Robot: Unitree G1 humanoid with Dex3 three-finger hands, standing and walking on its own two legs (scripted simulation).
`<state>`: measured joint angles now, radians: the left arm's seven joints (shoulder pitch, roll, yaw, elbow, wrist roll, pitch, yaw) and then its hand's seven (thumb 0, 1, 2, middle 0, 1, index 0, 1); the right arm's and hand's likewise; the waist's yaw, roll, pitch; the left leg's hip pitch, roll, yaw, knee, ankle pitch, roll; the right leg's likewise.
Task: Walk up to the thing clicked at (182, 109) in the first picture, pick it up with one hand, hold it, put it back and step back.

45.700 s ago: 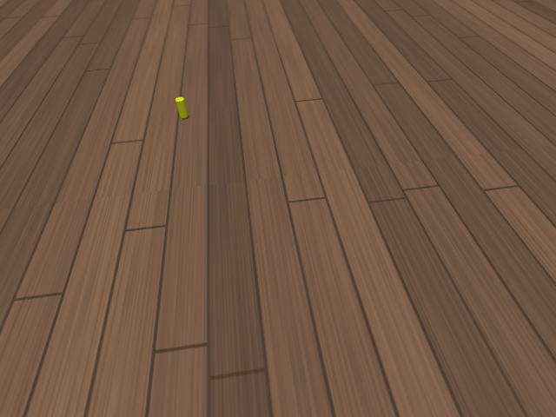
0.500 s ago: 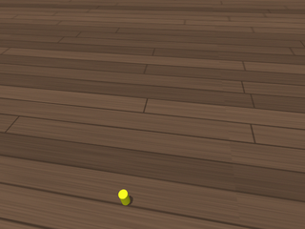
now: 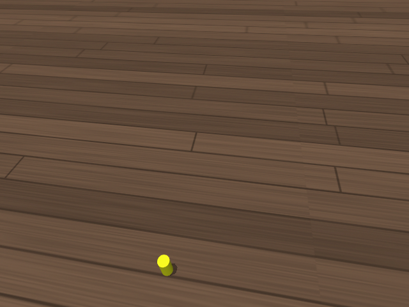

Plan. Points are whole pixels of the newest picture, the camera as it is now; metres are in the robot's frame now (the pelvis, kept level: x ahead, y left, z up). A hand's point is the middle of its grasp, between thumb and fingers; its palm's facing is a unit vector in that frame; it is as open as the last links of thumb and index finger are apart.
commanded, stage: stand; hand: left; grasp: from above
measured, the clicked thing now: (165, 265) +0.45 +0.23 -0.72
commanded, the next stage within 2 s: step back in 0.22 s
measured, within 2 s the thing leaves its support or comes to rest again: neither
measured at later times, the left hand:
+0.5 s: hand out of the picture +0.09 +0.29 -0.17, palm faces -0.02 -0.92 -0.38, open 7.4 cm
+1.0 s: hand out of the picture -0.05 +0.27 -0.16, palm faces -0.06 -0.92 -0.40, open 7.4 cm
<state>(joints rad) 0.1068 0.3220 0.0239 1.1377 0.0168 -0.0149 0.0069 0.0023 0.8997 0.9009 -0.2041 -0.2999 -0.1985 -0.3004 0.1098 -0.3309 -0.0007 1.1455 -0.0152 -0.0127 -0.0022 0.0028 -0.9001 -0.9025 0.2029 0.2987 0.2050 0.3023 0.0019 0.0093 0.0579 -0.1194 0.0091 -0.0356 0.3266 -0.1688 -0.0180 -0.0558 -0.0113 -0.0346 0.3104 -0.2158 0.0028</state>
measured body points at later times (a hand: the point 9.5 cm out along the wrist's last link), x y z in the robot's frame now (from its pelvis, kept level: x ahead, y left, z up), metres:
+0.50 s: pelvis -0.04 +0.03 -0.02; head +0.02 +0.03 +0.42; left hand +0.09 +0.34 -0.15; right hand +0.05 -0.30 -0.14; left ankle -0.03 +0.14 -0.75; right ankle -0.03 -0.12 -0.75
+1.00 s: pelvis -0.15 +0.02 -0.02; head -0.09 -0.01 +0.42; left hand -0.04 +0.32 -0.14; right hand -0.06 -0.30 -0.16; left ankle -0.10 +0.15 -0.69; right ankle -0.15 -0.09 -0.75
